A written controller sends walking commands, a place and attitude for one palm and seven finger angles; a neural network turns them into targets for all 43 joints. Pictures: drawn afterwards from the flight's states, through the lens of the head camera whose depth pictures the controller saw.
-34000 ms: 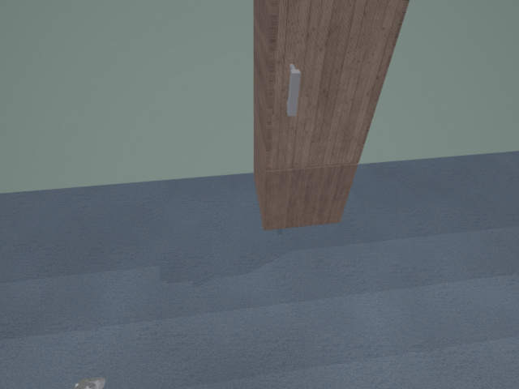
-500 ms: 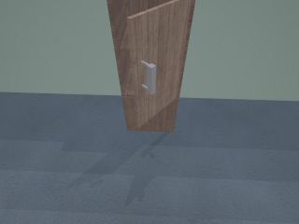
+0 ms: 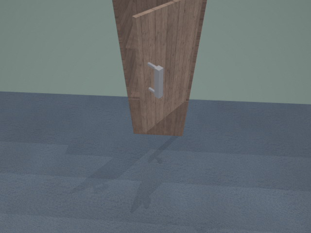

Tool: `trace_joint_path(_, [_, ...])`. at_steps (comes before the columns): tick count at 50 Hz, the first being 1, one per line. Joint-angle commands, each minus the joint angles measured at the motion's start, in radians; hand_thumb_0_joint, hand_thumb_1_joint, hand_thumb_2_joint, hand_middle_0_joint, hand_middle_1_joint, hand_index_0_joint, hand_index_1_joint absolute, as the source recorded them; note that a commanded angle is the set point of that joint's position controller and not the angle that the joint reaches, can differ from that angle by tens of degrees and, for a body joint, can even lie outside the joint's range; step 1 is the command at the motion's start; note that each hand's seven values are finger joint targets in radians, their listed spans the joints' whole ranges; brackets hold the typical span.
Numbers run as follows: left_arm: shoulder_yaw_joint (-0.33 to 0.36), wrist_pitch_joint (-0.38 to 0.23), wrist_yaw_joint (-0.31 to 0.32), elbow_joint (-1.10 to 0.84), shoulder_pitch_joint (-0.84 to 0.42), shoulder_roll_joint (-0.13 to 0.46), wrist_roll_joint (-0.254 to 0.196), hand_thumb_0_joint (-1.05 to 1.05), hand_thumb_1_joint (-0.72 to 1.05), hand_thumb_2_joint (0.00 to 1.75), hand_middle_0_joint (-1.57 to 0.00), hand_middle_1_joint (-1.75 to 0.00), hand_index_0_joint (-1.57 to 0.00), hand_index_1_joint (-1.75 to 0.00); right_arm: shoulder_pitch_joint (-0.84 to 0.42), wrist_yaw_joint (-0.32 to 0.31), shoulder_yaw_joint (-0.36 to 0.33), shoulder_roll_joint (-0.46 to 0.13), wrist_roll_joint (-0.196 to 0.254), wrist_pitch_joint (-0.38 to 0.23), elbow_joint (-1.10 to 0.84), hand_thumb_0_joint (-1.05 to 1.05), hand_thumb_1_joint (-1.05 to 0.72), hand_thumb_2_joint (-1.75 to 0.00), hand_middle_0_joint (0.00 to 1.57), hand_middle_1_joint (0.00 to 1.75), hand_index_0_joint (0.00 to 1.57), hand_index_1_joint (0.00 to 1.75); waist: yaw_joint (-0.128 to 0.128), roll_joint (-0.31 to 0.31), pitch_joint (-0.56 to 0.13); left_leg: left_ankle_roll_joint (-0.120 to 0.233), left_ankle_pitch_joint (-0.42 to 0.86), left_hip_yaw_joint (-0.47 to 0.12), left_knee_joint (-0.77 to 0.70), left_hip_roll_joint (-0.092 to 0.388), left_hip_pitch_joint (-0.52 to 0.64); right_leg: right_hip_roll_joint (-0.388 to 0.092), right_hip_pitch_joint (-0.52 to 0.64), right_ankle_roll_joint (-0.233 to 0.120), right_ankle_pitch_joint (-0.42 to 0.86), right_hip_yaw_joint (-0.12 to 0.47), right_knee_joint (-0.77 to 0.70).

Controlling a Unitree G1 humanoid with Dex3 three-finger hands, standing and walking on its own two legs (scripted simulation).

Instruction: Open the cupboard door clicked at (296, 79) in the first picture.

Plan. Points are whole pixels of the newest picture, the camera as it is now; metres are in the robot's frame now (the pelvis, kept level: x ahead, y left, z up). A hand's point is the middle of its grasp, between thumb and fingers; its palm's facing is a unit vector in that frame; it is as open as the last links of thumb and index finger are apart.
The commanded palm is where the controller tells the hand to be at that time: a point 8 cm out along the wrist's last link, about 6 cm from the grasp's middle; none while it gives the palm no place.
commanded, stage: look to check the result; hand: left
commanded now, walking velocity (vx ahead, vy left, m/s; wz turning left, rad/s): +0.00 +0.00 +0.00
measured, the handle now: (154, 80) +0.66 +0.04 +0.00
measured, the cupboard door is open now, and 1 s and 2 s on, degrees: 49 49 49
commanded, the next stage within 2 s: walk to a spot facing it in 0.22 s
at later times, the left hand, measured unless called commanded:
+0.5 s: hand out of the picture +0.02 +0.16 -0.18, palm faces +0.02 -0.98 -0.20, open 7.4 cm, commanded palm none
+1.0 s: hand out of the picture +0.13 +0.15 -0.17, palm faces -0.22 -0.92 -0.32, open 7.4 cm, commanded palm none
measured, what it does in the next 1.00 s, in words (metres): lifts its left foot, turning right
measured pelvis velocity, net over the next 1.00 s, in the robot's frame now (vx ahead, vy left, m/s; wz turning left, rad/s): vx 0.01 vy -0.04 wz -0.31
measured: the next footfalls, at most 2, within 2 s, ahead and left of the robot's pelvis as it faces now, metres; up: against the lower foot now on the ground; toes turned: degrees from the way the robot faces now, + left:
left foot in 1.28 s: +0.13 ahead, +0.07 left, +0.00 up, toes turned -28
right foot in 1.66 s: -0.02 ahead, -0.16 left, +0.00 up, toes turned -46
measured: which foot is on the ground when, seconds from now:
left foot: down 0.00-0.88, up 0.90-1.00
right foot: down 0.00-1.00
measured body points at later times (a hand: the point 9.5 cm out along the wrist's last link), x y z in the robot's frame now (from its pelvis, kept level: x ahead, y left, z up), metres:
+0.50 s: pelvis +0.01 -0.01 +0.00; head +0.04 -0.02 +0.45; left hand +0.02 +0.21 -0.16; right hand +0.01 -0.23 -0.17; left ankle +0.03 +0.12 -0.74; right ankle +0.00 -0.11 -0.74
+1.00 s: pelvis +0.01 -0.04 -0.01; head +0.06 -0.08 +0.43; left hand +0.15 +0.20 -0.14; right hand +0.01 -0.30 -0.18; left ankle +0.02 +0.11 -0.68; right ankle -0.02 -0.13 -0.74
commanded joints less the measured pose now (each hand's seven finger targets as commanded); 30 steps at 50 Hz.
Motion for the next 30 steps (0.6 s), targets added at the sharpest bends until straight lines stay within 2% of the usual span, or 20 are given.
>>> trace_joint_path(1, [0.023,-0.011,0.003,-0.022,0.056,0.112,0.004,0.0,0.9,0.9,-0.2,-0.3,-0.2,-0.3,0.064,-0.002,-0.014,-0.087,0.006,-0.013,-0.02,0.0,-0.9,-0.9,0.2,0.3,0.2,0.3,-0.004,-0.008,0.032,0.027,0.041,-0.076,-0.08,0.077,0.011,-0.088,-0.061,-0.027,0.012,0.092,-0.115])
trace_joint_path(5, [0.023,-0.012,0.002,-0.022,0.057,0.117,0.004,0.0,0.9,0.9,-0.2,-0.3,-0.2,-0.3,0.059,-0.001,-0.014,-0.096,0.007,-0.012,-0.02,0.0,-0.9,-0.9,0.2,0.3,0.2,0.3,-0.002,-0.028,0.033,0.027,0.04,-0.072,-0.078,0.075,0.024,-0.089,-0.067,-0.028,-0.001,0.096,-0.126])
trace_joint_path(10, [0.024,-0.014,0.002,-0.024,0.051,0.122,0.004,0.0,0.9,0.9,-0.2,-0.3,-0.2,-0.3,0.05,-0.002,-0.012,-0.1,0.007,-0.014,-0.019,0.0,-0.9,-0.9,0.2,0.3,0.2,0.3,0.0,-0.005,0.019,0.025,0.074,-0.068,-0.074,0.075,0.031,-0.09,-0.046,-0.029,0.039,0.097,-0.125])
trace_joint_path(14, [0.021,-0.017,0.002,-0.022,0.047,0.123,0.002,0.0,0.9,0.9,-0.2,-0.3,-0.2,-0.3,0.046,-0.003,-0.011,-0.1,0.006,-0.016,-0.015,0.0,-0.9,-0.9,0.2,0.3,0.2,0.3,-0.002,-0.006,0.005,0.023,0.098,-0.065,-0.073,0.078,0.044,-0.092,-0.031,-0.028,0.083,0.101,-0.122])
trace_joint_path(17, [0.021,-0.016,0.003,-0.024,0.038,0.123,0.002,0.0,0.9,0.9,-0.2,-0.3,-0.2,-0.3,0.047,-0.003,-0.01,-0.1,0.006,-0.015,-0.011,0.0,-0.9,-0.9,0.2,0.3,0.2,0.3,-0.002,-0.02,0.023,0.022,0.107,-0.065,-0.077,0.079,0.035,-0.091,-0.027,-0.028,0.094,0.097,-0.123])
trace_joint_path(20, [0.036,-0.002,0.002,-0.036,0.038,0.132,0.004,0.0,0.9,0.9,-0.2,-0.3,-0.2,-0.3,0.054,-0.01,-0.02,-0.103,0.007,-0.005,-0.017,0.0,-0.9,-0.9,0.2,0.3,0.2,0.3,-0.002,-0.016,0.02,0.017,0.084,-0.031,-0.03,0.089,0.043,-0.091,-0.055,-0.034,0.124,0.122,-0.103])
trace_joint_path(24, [0.068,0.018,-0.006,-0.074,0.01,0.173,0.01,0.0,0.9,0.9,-0.2,-0.3,-0.2,-0.3,0.035,-0.015,-0.043,-0.118,0.004,0.012,-0.051,0.0,-0.9,-0.9,0.2,0.3,0.2,0.3,-0.006,-0.081,0.031,0.004,-0.009,0.032,0.06,0.079,-0.001,-0.125,-0.093,-0.066,0.144,0.193,-0.088])
trace_joint_path(27, [0.086,0.026,-0.01,-0.101,-0.015,0.191,0.013,0.0,0.9,0.9,-0.2,-0.3,-0.2,-0.3,0.03,-0.016,-0.054,-0.117,0.006,0.013,-0.079,0.0,-0.9,-0.9,0.2,0.3,0.2,0.3,-0.012,-0.11,0.002,-0.002,-0.045,0.056,0.117,0.068,0.002,-0.14,-0.116,-0.091,0.168,0.248,-0.081])
trace_joint_path(29, [0.093,0.029,-0.014,-0.12,-0.033,0.191,0.012,0.0,0.9,0.9,-0.2,-0.3,-0.2,-0.3,0.031,-0.018,-0.06,-0.122,0.007,0.008,-0.093,0.0,-0.9,-0.9,0.2,0.3,0.2,0.3,-0.017,-0.08,-0.012,0.002,-0.026,0.048,0.095,0.086,0.031,-0.12,-0.144,-0.084,0.2,0.243,-0.042])
trace_joint_path(30, [0.094,0.03,-0.015,-0.13,-0.04,0.179,0.012,0.0,0.9,0.9,-0.2,-0.3,-0.2,-0.3,0.033,-0.021,-0.064,-0.134,0.006,0.006,-0.102,0.0,-0.9,-0.9,0.2,0.3,0.2,0.3,-0.018,-0.035,-0.017,0.01,-0.007,0.026,0.067,0.113,0.046,-0.087,-0.166,-0.07,0.191,0.23,-0.006])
